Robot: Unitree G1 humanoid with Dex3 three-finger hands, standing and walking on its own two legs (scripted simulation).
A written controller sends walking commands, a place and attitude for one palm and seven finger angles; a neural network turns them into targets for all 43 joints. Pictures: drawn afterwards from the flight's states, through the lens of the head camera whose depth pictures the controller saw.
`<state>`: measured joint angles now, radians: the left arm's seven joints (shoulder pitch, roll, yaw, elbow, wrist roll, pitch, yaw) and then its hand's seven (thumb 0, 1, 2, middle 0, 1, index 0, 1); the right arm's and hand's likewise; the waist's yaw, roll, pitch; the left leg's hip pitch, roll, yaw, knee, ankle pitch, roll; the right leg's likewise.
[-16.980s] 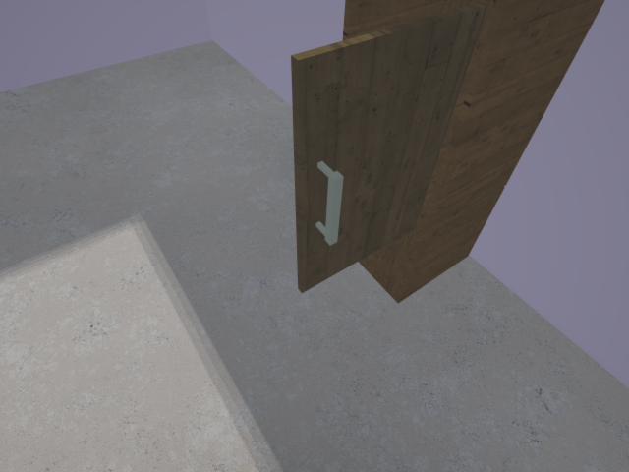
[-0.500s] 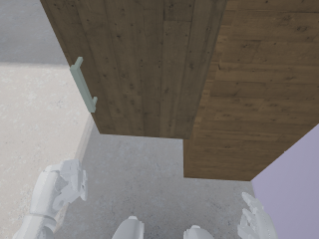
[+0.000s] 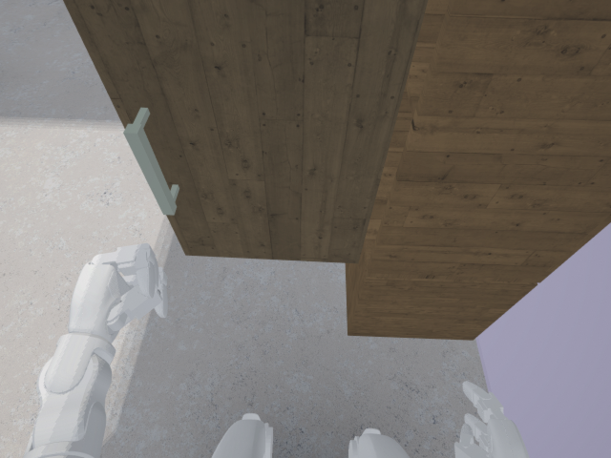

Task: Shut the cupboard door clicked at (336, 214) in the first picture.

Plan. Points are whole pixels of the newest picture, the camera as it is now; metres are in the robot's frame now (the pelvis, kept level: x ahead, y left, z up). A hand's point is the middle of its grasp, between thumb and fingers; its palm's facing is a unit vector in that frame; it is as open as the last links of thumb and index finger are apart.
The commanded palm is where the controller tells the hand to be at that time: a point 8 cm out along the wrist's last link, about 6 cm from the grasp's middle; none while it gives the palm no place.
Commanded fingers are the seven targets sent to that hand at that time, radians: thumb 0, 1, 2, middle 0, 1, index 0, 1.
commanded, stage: bring the fist close to the handle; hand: left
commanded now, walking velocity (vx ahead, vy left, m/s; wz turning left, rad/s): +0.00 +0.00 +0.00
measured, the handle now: (157, 165) +0.52 +0.25 +0.05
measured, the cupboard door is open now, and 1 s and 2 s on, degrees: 89 89 76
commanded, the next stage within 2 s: push the door shut along its arc in 0.98 s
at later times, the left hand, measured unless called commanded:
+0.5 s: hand (167, 223) +0.41 +0.21 +0.06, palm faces -0.01 -1.00 -0.02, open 3.1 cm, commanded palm +0.39 +0.26 +0.06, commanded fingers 0.00 0.90 0.90 -1.30 -1.50 -1.30 -1.50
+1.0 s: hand (169, 210) +0.43 +0.22 +0.05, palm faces +0.00 -1.00 -0.02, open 3.1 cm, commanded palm +0.41 +0.27 +0.06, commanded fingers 0.00 0.90 0.90 -1.30 -1.50 -1.30 -1.50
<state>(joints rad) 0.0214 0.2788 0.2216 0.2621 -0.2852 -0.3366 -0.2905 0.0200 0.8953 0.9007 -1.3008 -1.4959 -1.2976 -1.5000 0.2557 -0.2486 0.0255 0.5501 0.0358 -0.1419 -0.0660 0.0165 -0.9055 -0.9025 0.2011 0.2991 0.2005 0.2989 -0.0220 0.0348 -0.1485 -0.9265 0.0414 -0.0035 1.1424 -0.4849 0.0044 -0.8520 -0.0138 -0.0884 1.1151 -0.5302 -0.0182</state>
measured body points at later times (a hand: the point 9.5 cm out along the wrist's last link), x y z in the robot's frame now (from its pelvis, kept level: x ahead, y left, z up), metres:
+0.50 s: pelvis +0.00 +0.01 +0.00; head +0.09 +0.02 +0.44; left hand +0.40 +0.26 +0.06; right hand +0.10 -0.25 -0.11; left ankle +0.04 +0.12 -0.65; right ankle +0.01 -0.11 -0.65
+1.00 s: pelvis +0.00 +0.01 +0.00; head +0.11 +0.02 +0.44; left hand +0.43 +0.27 +0.05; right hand +0.06 -0.26 -0.11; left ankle +0.04 +0.12 -0.65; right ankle +0.01 -0.11 -0.65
